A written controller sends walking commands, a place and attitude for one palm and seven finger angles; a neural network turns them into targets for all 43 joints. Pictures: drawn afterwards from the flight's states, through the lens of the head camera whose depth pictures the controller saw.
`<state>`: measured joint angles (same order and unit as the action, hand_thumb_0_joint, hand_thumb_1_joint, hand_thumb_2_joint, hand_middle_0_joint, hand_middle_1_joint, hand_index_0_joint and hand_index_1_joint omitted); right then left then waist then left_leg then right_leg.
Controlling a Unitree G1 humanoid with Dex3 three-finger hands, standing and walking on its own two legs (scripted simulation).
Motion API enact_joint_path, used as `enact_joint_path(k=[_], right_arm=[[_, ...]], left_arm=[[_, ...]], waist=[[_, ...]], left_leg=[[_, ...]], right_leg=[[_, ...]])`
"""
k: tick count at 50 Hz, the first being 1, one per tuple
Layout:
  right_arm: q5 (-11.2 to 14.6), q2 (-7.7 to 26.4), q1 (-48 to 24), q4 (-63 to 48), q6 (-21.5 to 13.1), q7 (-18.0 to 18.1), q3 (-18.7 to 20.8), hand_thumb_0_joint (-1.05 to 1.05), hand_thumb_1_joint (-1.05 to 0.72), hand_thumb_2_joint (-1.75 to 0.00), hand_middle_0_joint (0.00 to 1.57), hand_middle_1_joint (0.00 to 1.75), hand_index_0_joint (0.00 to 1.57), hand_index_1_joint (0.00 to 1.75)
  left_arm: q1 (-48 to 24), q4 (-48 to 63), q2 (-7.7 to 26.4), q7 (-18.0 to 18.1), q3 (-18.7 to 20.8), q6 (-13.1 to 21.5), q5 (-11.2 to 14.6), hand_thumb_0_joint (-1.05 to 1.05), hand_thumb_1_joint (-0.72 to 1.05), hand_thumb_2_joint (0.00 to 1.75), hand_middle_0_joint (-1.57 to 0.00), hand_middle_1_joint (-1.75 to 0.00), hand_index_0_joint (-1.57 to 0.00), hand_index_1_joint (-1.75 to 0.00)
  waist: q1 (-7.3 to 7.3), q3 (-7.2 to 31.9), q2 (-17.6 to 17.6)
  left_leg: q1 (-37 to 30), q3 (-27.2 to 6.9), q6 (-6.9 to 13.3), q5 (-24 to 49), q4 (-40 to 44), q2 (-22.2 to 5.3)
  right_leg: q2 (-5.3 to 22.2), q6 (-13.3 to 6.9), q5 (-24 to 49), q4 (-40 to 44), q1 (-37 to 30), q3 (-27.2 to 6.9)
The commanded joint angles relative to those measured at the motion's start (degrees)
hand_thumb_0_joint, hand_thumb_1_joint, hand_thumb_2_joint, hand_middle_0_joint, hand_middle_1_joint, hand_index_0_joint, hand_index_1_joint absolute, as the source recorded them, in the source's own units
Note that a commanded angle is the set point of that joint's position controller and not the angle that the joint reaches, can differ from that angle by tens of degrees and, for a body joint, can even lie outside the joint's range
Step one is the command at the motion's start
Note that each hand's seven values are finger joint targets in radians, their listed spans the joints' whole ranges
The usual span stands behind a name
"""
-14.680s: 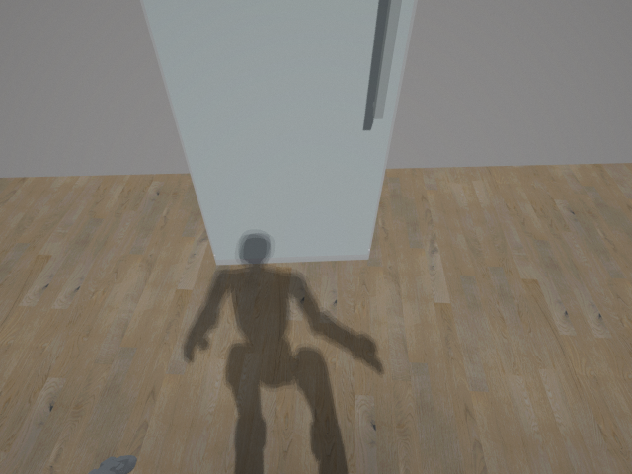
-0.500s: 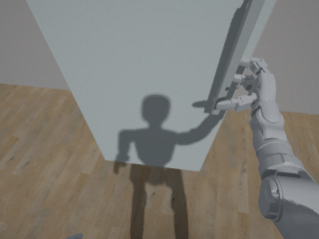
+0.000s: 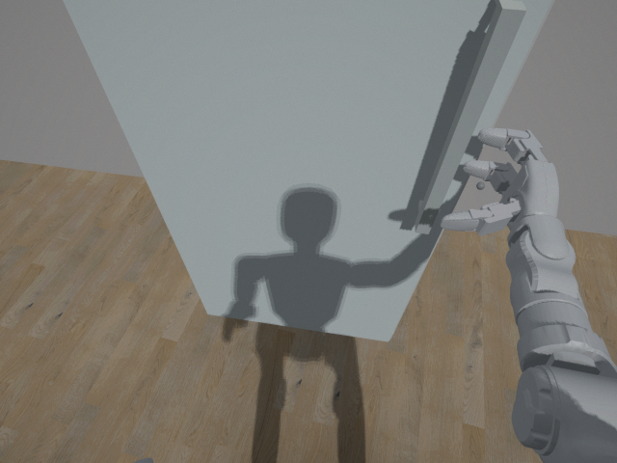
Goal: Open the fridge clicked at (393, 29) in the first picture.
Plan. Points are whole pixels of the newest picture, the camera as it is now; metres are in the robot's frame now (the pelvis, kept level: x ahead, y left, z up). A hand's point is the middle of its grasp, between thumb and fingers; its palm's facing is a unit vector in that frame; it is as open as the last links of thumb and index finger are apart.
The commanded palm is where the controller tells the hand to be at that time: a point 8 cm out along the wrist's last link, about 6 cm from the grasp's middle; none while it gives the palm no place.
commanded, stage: move the hooked fingers beside the handle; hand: right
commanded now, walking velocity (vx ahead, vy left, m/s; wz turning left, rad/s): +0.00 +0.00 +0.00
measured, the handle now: (453, 137) +0.53 -0.12 +0.15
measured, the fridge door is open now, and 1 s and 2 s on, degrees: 0 0 0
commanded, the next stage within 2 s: feel for the door with the fingertips in 1.38 s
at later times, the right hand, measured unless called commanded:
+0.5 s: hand (489, 189) +0.45 -0.16 +0.13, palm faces +0.04 +1.00 +0.00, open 14.0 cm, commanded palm +0.42 -0.22 +0.14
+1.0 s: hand (494, 190) +0.45 -0.17 +0.14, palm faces +0.03 +1.00 +0.01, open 14.0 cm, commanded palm +0.42 -0.22 +0.14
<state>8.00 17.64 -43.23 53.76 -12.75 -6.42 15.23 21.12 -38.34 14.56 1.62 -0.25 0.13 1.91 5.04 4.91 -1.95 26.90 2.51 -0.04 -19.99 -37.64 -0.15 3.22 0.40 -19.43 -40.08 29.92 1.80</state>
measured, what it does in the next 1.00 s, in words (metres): stands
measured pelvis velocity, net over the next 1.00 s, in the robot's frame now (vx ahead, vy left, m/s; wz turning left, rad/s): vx -0.01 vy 0.00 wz -0.01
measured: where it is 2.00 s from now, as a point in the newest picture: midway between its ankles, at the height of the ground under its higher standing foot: outside the picture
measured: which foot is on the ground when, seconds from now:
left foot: down 0.00-1.00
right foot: down 0.00-1.00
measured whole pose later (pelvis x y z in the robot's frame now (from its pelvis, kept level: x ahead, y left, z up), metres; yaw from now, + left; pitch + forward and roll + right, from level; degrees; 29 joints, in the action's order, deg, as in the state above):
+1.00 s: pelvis -0.01 +0.00 +0.00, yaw +0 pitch +8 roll +1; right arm 8.4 19.9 -45.3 57.0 -13.1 -8.8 15.8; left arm 19.6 -38.1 15.0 2.6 -1.1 0.9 2.1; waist 5.0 4.1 -1.8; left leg 27.1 2.9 0.0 -19.2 -37.9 -0.3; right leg 3.0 0.4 -18.3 -40.1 30.2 1.3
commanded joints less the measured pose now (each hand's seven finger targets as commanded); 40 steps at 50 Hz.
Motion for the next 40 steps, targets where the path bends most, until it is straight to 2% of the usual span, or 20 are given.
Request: enact_joint_path(k=[1, 3, 6, 7, 9, 12, 13, 16, 18, 21, 23, 24, 27, 28, 30, 33, 34, 36, 38, 40], right_arm=[[0.9, 8.8, -26.5, -13.4, -3.9, -0.6, -0.9, 0.0, 0.5, -0.3, 0.3, 1.2, 0.3, 1.2], [1.1, 11.6, -25.5, -11.7, -3.0, -0.8, 1.6, 0.0, 0.5, -0.3, 0.3, 1.2, 0.3, 1.2], [0.4, 13.8, -28.0, -11.7, -3.0, -0.8, 2.4, 0.0, 0.5, -0.3, 0.3, 1.2, 0.3, 1.2], [0.1, 13.2, -30.2, -14.3, -3.7, -0.8, 1.6, 0.0, 0.5, -0.3, 0.3, 1.2, 0.3, 1.2], [0.5, 11.7, -29.6, -14.6, -4.4, -1.0, 0.7, 0.0, 0.5, -0.3, 0.3, 1.2, 0.3, 1.2], [1.1, 10.0, -27.4, -14.1, -4.6, -1.3, -0.3, 0.0, 0.5, -0.3, 0.3, 1.2, 0.3, 1.2], [1.1, 10.9, -27.4, -13.8, -4.3, -1.4, 0.3, 0.0, 0.5, -0.3, 0.3, 1.2, 0.3, 1.2], [1.0, 11.1, -27.4, -11.0, -3.1, -1.5, 0.3, 0.0, 0.5, -0.3, 0.3, 1.2, 0.3, 1.2], [0.8, 13.1, -27.4, -11.0, -2.9, -1.2, 1.9, 0.0, 0.5, -0.3, 0.3, 1.2, 0.3, 1.2], [0.5, 13.1, -29.6, -13.0, -4.1, -1.0, 1.4, 0.0, 0.5, -0.3, 0.3, 1.2, 0.3, 1.2], [0.6, 14.5, -28.0, -14.1, -4.8, -1.0, 3.0, 0.0, 0.5, -0.3, 0.3, 1.2, 0.3, 1.2], [0.6, 13.6, -27.5, -14.8, -5.0, -1.3, 2.1, 0.0, 0.5, -0.3, 0.3, 1.2, 0.3, 1.2], [0.9, 14.4, -23.6, -14.3, -4.4, -2.1, 3.1, 0.0, 0.5, -0.3, 0.3, 1.2, 0.3, 1.2], [0.9, 14.1, -23.2, -13.5, -3.8, -2.3, 2.6, 0.0, 0.5, -0.3, 0.3, 1.2, 0.3, 1.2], [1.4, 12.2, -24.2, -13.6, -2.9, -2.8, 1.1, 0.0, 0.5, -0.3, 0.3, 1.2, 0.3, 1.2], [1.7, 13.3, -25.6, -14.6, -2.8, -2.7, 1.7, 0.0, 0.5, -0.3, 0.3, 1.2, 0.3, 1.2], [1.7, 11.7, -27.3, -16.5, -3.1, -2.6, 0.2, 0.0, 0.5, -0.3, 0.3, 1.2, 0.3, 1.2], [1.7, 12.1, -26.9, -16.2, -3.5, -2.2, 0.4, 0.0, 0.5, -0.3, 0.3, 1.2, 0.3, 1.2], [1.5, 13.2, -27.0, -15.3, -3.7, -2.1, 1.3, 0.0, 0.5, -0.3, 0.3, 1.2, 0.3, 1.2], [1.5, 12.7, -27.7, -13.0, -3.4, -2.1, 0.9, 0.0, 0.5, -0.3, 0.3, 1.2, 0.3, 1.2]], left_arm=[[2.4, 5.6, 8.3, 0.6, 3.0, 1.8, 0.0, 0.0, 0.9, 0.9, -0.2, -0.3, -0.2, -0.3], [2.2, 5.7, 8.9, 0.7, 3.1, 1.6, 0.1, 0.0, 0.9, 0.9, -0.2, -0.3, -0.2, -0.3], [1.9, 5.9, 8.8, 1.1, 2.7, 1.2, 0.0, 0.0, 0.9, 0.9, -0.2, -0.3, -0.2, -0.3], [1.6, 6.1, 8.6, 1.1, 2.7, 1.4, 0.1, 0.0, 0.9, 0.9, -0.2, -0.3, -0.2, -0.3], [1.3, 6.1, 8.4, 1.1, 2.8, 1.7, 0.1, 0.0, 0.9, 0.9, -0.2, -0.3, -0.2, -0.3], [1.3, 6.0, 8.4, 0.9, 2.9, 2.0, 0.2, 0.0, 0.9, 0.9, -0.2, -0.3, -0.2, -0.3], [1.4, 5.7, 8.6, 1.0, 2.9, 1.9, 0.2, 0.0, 0.9, 0.9, -0.2, -0.3, -0.2, -0.3], [1.8, 5.6, 8.9, 1.1, 2.7, 1.6, 0.1, 0.0, 0.9, 0.9, -0.2, -0.3, -0.2, -0.3], [1.4, 5.8, 8.9, 1.2, 2.7, 1.5, 0.2, 0.0, 0.9, 0.9, -0.2, -0.3, -0.2, -0.3], [1.6, 5.9, 8.8, 1.2, 2.7, 1.7, -0.1, 0.0, 0.9, 0.9, -0.2, -0.3, -0.2, -0.3], [1.5, 6.1, 8.8, 1.1, 2.8, 1.9, 0.0, 0.0, 0.9, 0.9, -0.2, -0.3, -0.2, -0.3], [1.4, 6.2, 8.6, 1.1, 2.8, 1.9, 0.1, 0.0, 0.9, 0.9, -0.2, -0.3, -0.2, -0.3], [1.3, 6.5, 8.8, 1.0, 2.9, 1.8, 0.2, 0.0, 0.9, 0.9, -0.2, -0.3, -0.2, -0.3], [1.0, 6.5, 8.8, 1.1, 2.7, 1.6, 0.3, 0.0, 0.9, 0.9, -0.2, -0.3, -0.2, -0.3], [0.8, 6.7, 8.8, 1.2, 2.7, 1.6, 0.5, 0.0, 0.9, 0.9, -0.2, -0.3, -0.2, -0.3], [0.7, 6.6, 8.9, 1.5, 2.7, 1.6, 0.5, 0.0, 0.9, 0.9, -0.2, -0.3, -0.2, -0.3], [0.7, 6.6, 8.7, 1.4, 2.7, 1.8, 0.5, 0.0, 0.9, 0.9, -0.2, -0.3, -0.2, -0.3], [1.1, 6.2, 8.7, 1.5, 2.7, 1.9, 0.3, 0.0, 0.9, 0.9, -0.2, -0.3, -0.2, -0.3], [0.7, 5.7, 8.8, 1.5, 2.7, 2.0, 0.4, 0.0, 0.9, 0.9, -0.2, -0.3, -0.2, -0.3], [0.5, 5.6, 8.8, 1.6, 2.4, 2.3, 0.4, 0.0, 0.9, 0.9, -0.2, -0.3, -0.2, -0.3]], waist=[[0.58, 18.2, 1.1], [-0.02, 17.5, 3.3], [0.08, 16.5, 1.2], [0.41, 19.0, -0.6], [0.36, 19.7, -2.0], [0.27, 20.3, -0.9], [0.15, 19.9, -1.2], [0.35, 16.8, 2.0], [-0.07, 17.7, 1.0], [0.29, 18.6, 1.0], [-0.59, 21.2, -0.2], [-0.46, 21.5, -1.2], [-1.19, 20.4, 0.2], [-0.91, 18.6, -0.7], [-0.39, 16.6, 0.9], [-0.33, 16.8, 0.2], [0.06, 17.8, -1.1], [0.27, 17.4, 0.9], [-0.06, 17.5, -0.3], [0.38, 15.5, 0.7]], left_leg=[[-5.1, 0.0, 1.0, 22.9, 3.3, 2.2], [-5.9, -0.2, 0.8, 22.6, 3.5, 2.1], [-5.9, -0.6, 0.9, 20.9, 3.8, 1.7], [-5.4, -0.6, 0.9, 21.2, 3.4, 1.7], [-4.3, -0.5, 1.0, 21.1, 3.3, 1.9], [-4.1, -0.1, 1.0, 21.8, 3.0, 2.2], [-4.0, -0.1, 1.1, 21.9, 3.0, 2.1], [-4.4, 0.1, 1.0, 19.7, 3.6, 1.9], [-4.4, -0.2, 0.9, 19.9, 3.5, 1.9], [-5.0, -0.3, 1.0, 19.7, 3.4, 1.8], [-5.8, -0.6, 1.0, 21.4, 3.0, 2.0], [-5.6, -0.4, 1.1, 21.8, 2.9, 2.0], [-6.8, -0.4, 1.1, 22.9, 3.0, 2.0], [-6.0, -0.4, 1.0, 21.7, 3.4, 2.0], [-5.6, -0.3, 0.9, 20.5, 4.0, 2.0], [-5.5, -0.4, 0.9, 19.2, 4.3, 1.9], [-5.0, -0.4, 0.9, 19.4, 4.3, 1.9], [-5.2, -0.3, 0.9, 18.9, 4.5, 2.0], [-4.8, -0.5, 0.9, 18.2, 4.5, 1.9], [-4.0, -0.6, 0.8, 16.3, 5.0, 1.9]], right_leg=[[-2.5, -2.0, 19.4, 2.9, -13.7, -1.6], [-2.7, -2.1, 17.5, 3.5, -11.7, -1.3], [-2.9, -2.2, 15.6, 3.5, -10.8, -1.2], [-2.8, -2.1, 16.6, 3.4, -12.6, -1.4], [-2.6, -1.8, 17.6, 3.0, -14.7, -1.7], [-2.4, -1.7, 19.4, 2.8, -15.8, -2.1], [-2.4, -1.6, 19.4, 2.9, -15.4, -2.1], [-2.6, -1.9, 16.3, 3.5, -12.2, -2.2], [-2.6, -1.9, 16.0, 3.5, -12.5, -1.9], [-2.7, -2.0, 16.3, 3.3, -12.8, -2.0], [-2.6, -1.9, 17.8, 3.2, -14.2, -1.9], [-2.6, -1.8, 18.7, 3.2, -15.1, -1.9], [-2.5, -1.9, 19.1, 3.3, -13.6, -1.5], [-2.5, -1.8, 17.7, 3.7, -13.2, -1.4], [-2.6, -2.0, 15.8, 4.1, -12.1, -1.4], [-2.6, -2.0, 14.7, 4.3, -12.3, -1.5], [-2.7, -2.0, 15.3, 4.2, -13.6, -1.7], [-2.6, -2.2, 15.3, 4.0, -13.5, -1.9], [-2.7, -2.0, 14.3, 4.3, -13.6, -1.9], [-2.8, -2.1, 11.8, 4.6, -12.1, -1.8]])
